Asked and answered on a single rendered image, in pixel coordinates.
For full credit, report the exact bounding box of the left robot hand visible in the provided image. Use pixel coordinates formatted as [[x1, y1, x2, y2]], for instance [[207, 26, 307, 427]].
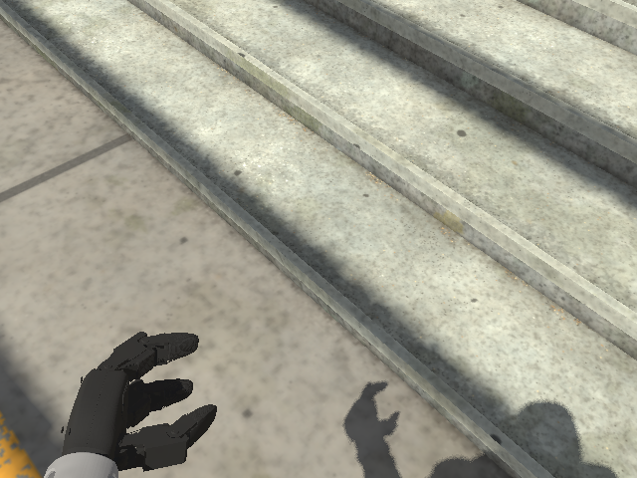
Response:
[[61, 332, 217, 472]]

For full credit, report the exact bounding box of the robot left forearm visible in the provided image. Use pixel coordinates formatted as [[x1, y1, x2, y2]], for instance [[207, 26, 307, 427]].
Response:
[[44, 452, 118, 478]]

